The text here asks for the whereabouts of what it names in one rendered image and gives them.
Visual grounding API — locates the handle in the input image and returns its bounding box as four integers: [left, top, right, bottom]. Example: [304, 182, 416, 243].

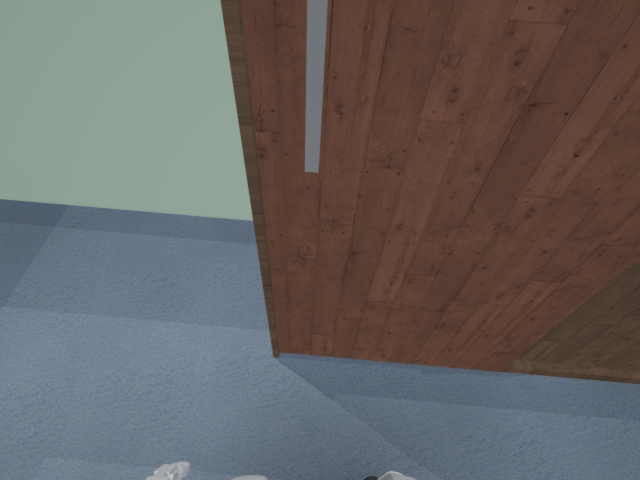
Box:
[305, 0, 328, 173]

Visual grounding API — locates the wardrobe door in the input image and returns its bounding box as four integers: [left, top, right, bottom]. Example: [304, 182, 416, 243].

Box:
[241, 0, 640, 372]
[515, 258, 640, 371]

